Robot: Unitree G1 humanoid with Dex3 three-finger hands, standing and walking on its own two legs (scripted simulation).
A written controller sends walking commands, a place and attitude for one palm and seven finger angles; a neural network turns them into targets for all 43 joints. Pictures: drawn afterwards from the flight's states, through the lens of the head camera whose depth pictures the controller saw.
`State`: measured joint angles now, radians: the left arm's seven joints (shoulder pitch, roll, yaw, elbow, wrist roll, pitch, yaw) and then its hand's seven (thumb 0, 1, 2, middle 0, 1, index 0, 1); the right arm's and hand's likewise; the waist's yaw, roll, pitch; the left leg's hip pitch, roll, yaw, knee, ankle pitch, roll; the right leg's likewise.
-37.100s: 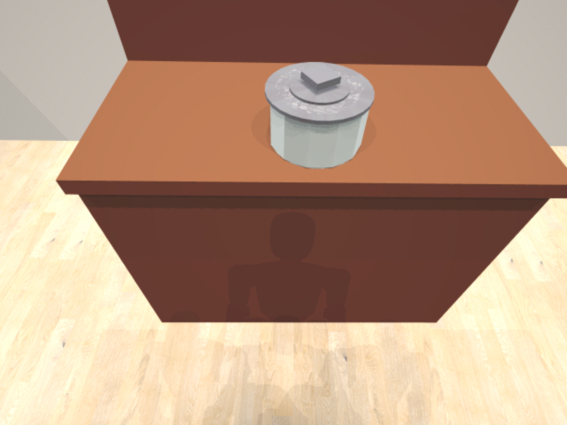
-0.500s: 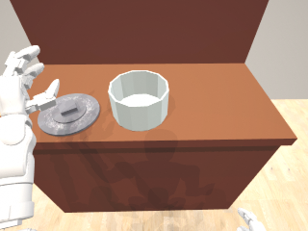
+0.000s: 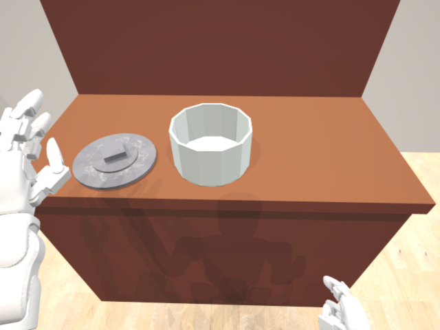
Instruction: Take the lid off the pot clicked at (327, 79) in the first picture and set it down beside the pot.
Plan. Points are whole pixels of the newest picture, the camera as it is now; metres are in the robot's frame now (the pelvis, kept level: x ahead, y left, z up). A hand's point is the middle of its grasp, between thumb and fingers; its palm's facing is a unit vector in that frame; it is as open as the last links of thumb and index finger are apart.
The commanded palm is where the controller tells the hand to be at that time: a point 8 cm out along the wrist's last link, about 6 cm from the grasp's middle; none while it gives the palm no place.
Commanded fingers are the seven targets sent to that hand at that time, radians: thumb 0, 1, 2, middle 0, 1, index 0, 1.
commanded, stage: draw the hand back to the body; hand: left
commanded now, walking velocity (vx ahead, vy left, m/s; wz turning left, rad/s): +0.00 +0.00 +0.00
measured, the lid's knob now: (113, 150) +0.50 +0.34 +0.03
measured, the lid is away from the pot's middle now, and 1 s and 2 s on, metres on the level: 0.26 0.26 0.26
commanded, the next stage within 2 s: step back with the hand held close in 0.58 s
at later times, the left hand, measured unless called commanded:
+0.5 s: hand (32, 230) +0.17 +0.25 +0.20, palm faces +0.42 -0.83 -0.36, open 7.4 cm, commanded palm +0.12 +0.29 +0.21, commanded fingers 0.00 0.90 0.90 -0.20 -0.30 -0.20 -0.30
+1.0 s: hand (29, 238) +0.16 +0.26 +0.19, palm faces +0.32 -0.82 -0.48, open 7.4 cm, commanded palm +0.10 +0.31 +0.21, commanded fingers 0.00 0.90 0.90 -0.20 -0.30 -0.20 -0.30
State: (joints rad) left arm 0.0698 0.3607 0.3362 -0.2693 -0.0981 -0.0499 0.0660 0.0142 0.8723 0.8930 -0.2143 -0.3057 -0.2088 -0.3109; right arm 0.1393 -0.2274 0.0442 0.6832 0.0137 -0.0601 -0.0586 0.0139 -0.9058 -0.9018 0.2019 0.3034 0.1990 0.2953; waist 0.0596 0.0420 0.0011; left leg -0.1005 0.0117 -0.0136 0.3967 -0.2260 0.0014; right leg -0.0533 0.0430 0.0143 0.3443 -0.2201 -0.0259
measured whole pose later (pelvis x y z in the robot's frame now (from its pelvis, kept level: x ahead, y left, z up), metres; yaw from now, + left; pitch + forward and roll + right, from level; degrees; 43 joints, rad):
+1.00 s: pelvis -0.03 +0.03 -0.01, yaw -1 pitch -1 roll -1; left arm 0.57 0.43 0.40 -0.64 -0.06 -0.16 0.08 0.01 0.89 0.90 -0.21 -0.30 -0.21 -0.30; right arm 0.18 -0.24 -0.01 0.56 0.01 0.01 -0.06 0.01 -0.91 -0.90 0.20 0.30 0.20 0.30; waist 0.01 0.02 0.00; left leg -0.27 -0.02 0.02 0.53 -0.24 0.05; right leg -0.23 0.01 0.05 0.48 -0.23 0.03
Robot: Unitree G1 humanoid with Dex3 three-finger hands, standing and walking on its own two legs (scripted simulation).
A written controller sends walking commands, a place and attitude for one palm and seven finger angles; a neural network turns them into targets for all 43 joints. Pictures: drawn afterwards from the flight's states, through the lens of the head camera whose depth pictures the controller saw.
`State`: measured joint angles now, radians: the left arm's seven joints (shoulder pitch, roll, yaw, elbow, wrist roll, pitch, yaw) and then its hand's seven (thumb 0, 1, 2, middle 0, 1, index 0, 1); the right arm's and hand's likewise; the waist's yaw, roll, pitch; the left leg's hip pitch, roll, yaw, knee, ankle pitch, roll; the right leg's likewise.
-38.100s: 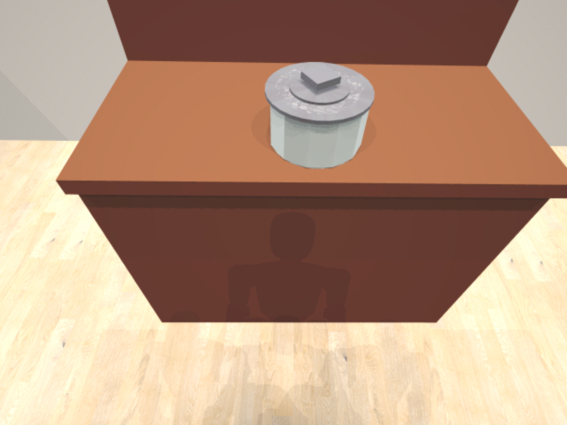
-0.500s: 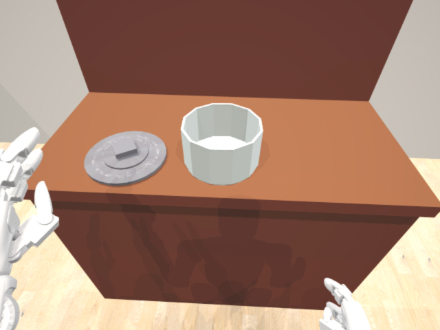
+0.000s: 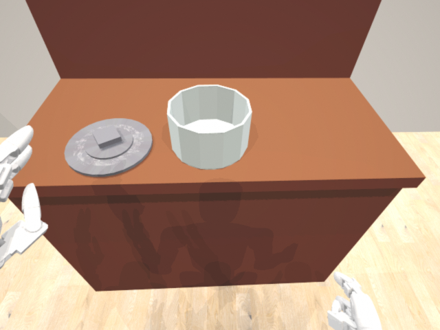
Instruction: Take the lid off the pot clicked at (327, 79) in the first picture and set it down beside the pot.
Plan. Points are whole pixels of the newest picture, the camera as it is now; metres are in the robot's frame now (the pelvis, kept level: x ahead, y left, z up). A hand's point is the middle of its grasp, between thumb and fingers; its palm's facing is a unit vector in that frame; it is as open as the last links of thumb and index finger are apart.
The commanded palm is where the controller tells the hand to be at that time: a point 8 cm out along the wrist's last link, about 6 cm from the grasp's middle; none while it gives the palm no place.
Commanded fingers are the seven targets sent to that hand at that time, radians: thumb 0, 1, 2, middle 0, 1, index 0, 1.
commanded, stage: step back with the hand held close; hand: left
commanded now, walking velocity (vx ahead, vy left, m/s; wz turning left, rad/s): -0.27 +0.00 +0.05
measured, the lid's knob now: (107, 136) +0.53 +0.32 +0.04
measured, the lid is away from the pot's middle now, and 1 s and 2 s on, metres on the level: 0.26 0.26 0.26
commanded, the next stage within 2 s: stop stepping back and stand still in 1.04 s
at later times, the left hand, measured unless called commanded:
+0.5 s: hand out of the picture +0.11 +0.25 +0.21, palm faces +0.48 -0.77 -0.43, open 7.4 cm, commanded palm +0.04 +0.29 +0.22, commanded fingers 0.00 0.90 0.90 -0.20 -0.30 -0.20 -0.30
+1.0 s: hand out of the picture -0.01 +0.25 +0.22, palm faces +0.55 -0.73 -0.41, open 7.4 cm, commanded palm -0.08 +0.29 +0.22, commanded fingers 0.00 0.90 0.90 -0.20 -0.30 -0.20 -0.30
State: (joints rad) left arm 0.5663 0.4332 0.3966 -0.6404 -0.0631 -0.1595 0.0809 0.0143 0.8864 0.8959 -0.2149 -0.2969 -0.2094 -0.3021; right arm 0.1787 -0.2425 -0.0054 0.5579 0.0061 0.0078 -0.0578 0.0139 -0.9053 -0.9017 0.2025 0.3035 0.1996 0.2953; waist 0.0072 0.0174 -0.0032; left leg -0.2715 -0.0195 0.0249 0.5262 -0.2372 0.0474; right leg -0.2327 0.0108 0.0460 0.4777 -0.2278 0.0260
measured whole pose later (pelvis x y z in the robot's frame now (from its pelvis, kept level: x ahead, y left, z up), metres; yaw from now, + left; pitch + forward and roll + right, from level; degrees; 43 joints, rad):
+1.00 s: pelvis -0.17 +0.00 -0.03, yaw +9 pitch -2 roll -4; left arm 0.46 0.48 0.50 -0.75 -0.03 -0.26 0.15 0.01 0.88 0.90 -0.22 -0.30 -0.21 -0.30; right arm 0.21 -0.20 -0.04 0.61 -0.02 -0.07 -0.03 0.01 -0.91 -0.90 0.20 0.30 0.20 0.30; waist -0.03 -0.01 0.04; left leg -0.54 0.10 0.08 0.67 -0.08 0.06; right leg -0.52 0.10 0.07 1.00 -0.43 0.01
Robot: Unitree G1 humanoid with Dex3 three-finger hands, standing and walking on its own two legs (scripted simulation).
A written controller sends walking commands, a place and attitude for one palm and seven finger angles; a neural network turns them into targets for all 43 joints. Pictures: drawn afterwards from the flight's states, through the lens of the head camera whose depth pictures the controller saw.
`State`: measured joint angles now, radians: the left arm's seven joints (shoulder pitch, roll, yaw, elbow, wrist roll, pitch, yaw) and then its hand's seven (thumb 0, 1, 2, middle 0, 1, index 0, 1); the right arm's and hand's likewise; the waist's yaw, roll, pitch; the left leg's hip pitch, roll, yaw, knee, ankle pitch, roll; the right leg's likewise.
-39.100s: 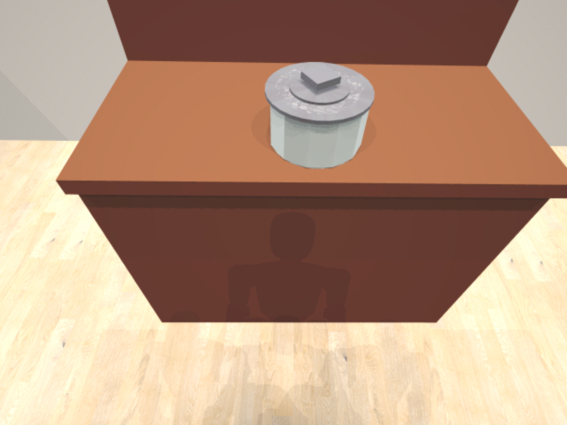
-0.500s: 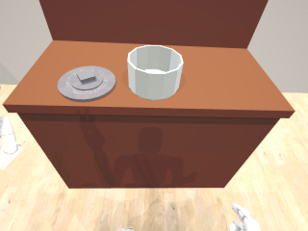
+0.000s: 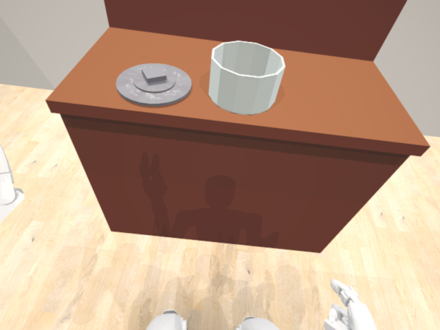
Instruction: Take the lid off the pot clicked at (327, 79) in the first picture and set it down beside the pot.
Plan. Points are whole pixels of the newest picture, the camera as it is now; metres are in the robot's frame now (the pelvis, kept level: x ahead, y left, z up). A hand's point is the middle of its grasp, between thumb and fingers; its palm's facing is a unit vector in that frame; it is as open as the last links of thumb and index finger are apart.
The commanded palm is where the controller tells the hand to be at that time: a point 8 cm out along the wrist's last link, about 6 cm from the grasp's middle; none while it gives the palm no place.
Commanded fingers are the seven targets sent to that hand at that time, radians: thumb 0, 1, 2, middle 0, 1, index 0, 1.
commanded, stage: step back with the hand held close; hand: left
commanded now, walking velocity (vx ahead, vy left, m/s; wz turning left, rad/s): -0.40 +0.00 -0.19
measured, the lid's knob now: (154, 74) +0.74 +0.21 +0.07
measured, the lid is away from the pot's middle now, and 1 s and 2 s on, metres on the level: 0.26 0.26 0.26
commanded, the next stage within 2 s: stop stepping back and stand still in 0.04 s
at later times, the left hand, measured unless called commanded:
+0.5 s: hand out of the picture +0.07 +0.26 +0.25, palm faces +0.39 -0.80 -0.46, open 7.4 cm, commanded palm +0.01 +0.30 +0.25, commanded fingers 0.00 0.90 0.90 -0.20 -0.30 -0.20 -0.30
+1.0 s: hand out of the picture -0.01 +0.27 +0.19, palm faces +0.30 -0.83 -0.48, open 7.4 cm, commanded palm none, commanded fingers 0.00 0.90 0.90 -0.20 -0.30 -0.20 -0.30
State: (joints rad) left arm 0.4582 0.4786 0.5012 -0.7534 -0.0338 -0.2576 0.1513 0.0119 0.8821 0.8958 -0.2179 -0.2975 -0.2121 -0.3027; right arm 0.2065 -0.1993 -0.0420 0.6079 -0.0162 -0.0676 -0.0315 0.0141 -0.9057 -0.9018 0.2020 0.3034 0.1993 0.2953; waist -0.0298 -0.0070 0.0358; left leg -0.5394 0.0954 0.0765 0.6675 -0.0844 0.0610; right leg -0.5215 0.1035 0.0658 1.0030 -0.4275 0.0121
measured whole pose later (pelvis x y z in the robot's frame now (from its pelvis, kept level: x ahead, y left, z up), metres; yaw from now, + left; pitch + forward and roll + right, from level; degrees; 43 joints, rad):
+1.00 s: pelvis -0.24 +0.05 +0.01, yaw -5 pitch -2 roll +0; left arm 0.42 0.42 0.30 -0.43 0.03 -0.16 0.10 0.01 0.89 0.90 -0.21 -0.30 -0.21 -0.30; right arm 0.24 -0.20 -0.01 0.68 -0.01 -0.07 0.00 0.01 -0.90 -0.90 0.20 0.30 0.20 0.30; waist 0.01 0.02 -0.04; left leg -0.60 0.06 0.09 1.04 -0.49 0.00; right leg -0.30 -0.01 -0.12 0.65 -0.28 -0.07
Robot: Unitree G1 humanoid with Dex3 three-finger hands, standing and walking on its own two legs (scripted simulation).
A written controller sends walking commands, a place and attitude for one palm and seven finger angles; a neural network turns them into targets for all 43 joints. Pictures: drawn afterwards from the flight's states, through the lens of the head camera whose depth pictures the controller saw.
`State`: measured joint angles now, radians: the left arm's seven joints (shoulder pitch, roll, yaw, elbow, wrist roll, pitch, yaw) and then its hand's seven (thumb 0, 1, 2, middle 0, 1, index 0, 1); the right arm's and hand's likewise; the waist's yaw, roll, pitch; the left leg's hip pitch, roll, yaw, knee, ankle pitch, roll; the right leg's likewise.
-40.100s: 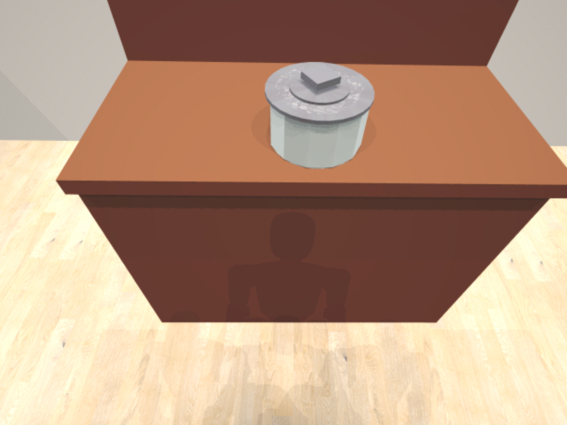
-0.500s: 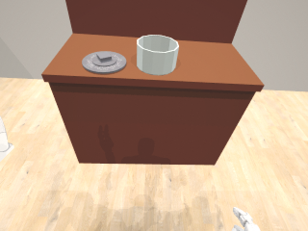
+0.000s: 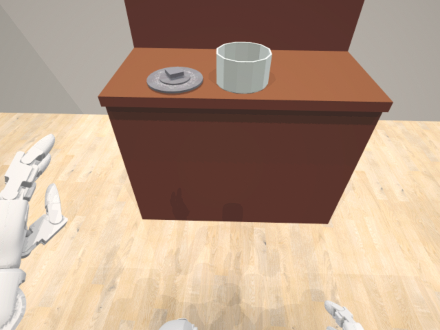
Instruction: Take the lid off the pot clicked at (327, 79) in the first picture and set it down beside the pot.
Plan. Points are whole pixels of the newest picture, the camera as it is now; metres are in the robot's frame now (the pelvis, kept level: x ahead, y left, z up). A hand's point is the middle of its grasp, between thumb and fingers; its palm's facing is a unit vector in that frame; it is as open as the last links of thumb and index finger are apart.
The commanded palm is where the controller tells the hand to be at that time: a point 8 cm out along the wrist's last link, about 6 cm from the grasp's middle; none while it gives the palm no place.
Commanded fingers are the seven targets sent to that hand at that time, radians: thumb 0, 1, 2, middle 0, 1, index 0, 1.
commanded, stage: stop stepping back and stand still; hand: left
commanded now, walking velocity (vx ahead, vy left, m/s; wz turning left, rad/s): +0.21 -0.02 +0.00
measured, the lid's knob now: (174, 72) +0.96 +0.24 +0.06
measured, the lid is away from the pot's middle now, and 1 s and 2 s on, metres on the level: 0.26 0.26 0.26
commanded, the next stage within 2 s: let the arm hang, fingers relaxed in 1.08 s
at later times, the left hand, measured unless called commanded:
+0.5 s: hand out of the picture -0.07 +0.17 -0.15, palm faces +0.04 -0.98 -0.22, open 7.3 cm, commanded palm none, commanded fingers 0.00 0.90 0.90 -0.20 -0.30 -0.20 -0.30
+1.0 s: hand out of the picture +0.11 +0.20 -0.14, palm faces -0.03 -0.97 -0.24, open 7.4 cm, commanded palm none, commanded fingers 0.00 0.90 0.90 -0.20 -0.30 -0.20 -0.30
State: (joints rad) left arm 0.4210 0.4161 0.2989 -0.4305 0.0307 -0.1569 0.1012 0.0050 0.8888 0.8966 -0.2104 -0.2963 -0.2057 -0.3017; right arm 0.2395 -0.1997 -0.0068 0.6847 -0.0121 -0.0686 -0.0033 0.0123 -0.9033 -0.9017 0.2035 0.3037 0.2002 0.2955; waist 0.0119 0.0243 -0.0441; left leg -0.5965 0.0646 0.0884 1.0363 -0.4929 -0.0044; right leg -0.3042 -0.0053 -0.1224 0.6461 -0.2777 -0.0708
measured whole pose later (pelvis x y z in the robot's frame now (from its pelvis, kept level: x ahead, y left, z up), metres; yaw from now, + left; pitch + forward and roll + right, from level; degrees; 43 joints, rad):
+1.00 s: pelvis +0.02 +0.01 +0.02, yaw -3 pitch -1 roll +0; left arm 0.14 0.20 0.02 1.06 0.01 -0.01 0.03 0.01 0.91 0.90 -0.20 -0.29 -0.20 -0.30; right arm 0.18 -0.17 -0.03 1.10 -0.02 0.00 -0.02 0.00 -0.92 -0.90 0.20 0.30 0.20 0.29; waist -0.02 0.01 0.03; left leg -0.16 -0.01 0.04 0.41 -0.24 0.02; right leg -0.14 0.00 0.02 0.42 -0.26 0.00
